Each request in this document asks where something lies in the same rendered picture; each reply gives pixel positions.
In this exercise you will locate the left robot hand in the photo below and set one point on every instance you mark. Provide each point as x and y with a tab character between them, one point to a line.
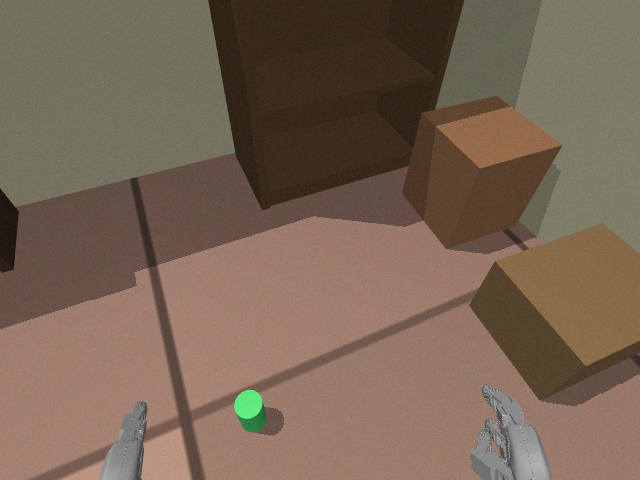
125	458

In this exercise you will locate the right robot hand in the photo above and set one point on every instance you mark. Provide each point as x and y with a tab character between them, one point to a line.
520	445

